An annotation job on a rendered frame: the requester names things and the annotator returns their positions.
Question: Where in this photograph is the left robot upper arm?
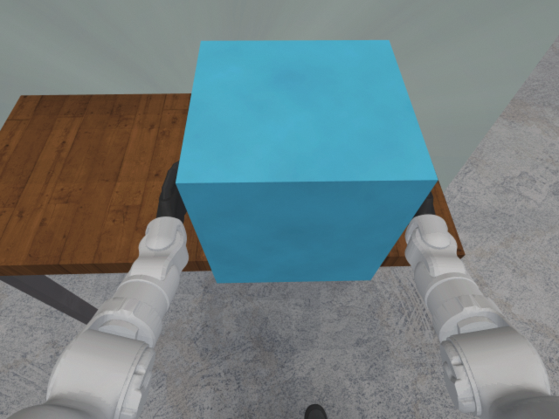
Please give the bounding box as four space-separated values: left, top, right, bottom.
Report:
6 329 155 419

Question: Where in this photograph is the carton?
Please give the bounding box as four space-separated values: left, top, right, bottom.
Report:
176 40 438 283

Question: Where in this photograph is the table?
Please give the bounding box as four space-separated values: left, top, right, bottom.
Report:
0 93 465 325

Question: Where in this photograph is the robot right hand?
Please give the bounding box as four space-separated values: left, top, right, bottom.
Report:
408 192 436 225

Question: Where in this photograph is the robot right forearm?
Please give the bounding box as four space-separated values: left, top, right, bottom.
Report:
404 214 550 394

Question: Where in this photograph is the robot left hand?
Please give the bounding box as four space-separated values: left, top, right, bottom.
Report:
156 161 187 223

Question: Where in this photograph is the right robot upper arm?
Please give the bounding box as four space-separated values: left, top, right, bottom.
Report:
439 326 559 419

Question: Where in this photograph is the robot left forearm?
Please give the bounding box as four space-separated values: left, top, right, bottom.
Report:
46 216 189 400

